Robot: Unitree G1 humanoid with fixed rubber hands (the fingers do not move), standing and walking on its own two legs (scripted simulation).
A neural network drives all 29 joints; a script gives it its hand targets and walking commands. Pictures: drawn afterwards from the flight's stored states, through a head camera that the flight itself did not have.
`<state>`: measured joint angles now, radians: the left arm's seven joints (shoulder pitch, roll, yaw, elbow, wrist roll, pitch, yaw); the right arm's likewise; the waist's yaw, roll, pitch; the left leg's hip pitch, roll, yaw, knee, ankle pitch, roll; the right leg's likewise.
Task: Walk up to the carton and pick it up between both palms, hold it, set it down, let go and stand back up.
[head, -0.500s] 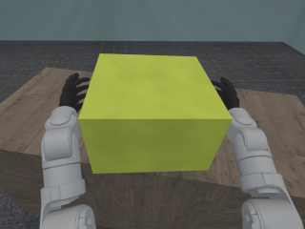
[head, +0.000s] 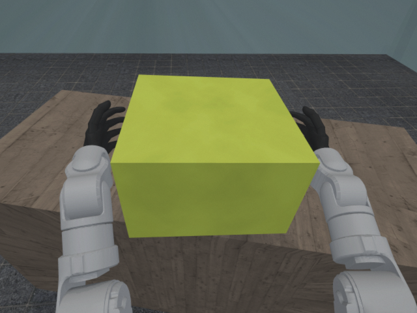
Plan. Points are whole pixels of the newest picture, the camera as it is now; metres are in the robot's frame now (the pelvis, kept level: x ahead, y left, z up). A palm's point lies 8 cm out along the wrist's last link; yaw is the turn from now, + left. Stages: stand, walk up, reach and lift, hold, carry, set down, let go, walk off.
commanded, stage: hold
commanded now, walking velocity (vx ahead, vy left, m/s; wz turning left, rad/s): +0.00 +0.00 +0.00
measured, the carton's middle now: (207, 148) +0.41 +0.01 +0.14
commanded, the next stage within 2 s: none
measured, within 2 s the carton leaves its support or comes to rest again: neither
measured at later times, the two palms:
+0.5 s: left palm (100, 145) +0.35 +0.20 +0.19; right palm (315, 148) +0.36 -0.19 +0.18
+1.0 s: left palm (98, 145) +0.35 +0.20 +0.20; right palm (314, 148) +0.36 -0.19 +0.18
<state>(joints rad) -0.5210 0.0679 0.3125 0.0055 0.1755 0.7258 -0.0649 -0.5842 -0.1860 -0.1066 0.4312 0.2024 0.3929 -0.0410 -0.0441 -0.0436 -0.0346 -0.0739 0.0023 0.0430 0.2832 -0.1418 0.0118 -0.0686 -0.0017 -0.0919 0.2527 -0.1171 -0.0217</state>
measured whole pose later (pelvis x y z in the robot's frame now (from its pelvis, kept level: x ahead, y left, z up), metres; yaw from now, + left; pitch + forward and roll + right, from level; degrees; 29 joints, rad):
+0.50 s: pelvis +0.00 +0.00 +0.00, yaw +0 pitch -3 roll +0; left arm -0.51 0.07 0.31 0.01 0.17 0.71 -0.07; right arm -0.56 -0.18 -0.10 0.41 0.20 0.39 -0.05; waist -0.05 -0.05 -0.04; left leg -0.08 0.00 0.04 0.29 -0.15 0.01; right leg -0.07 0.00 -0.09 0.25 -0.12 -0.02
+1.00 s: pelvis +0.00 +0.00 +0.00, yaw +0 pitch -4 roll +0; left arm -0.51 0.07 0.32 -0.02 0.17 0.72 -0.08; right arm -0.56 -0.18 -0.09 0.39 0.21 0.41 -0.06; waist -0.05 -0.04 -0.04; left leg -0.07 0.00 0.04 0.28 -0.15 0.01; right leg -0.06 0.00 -0.09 0.24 -0.12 -0.02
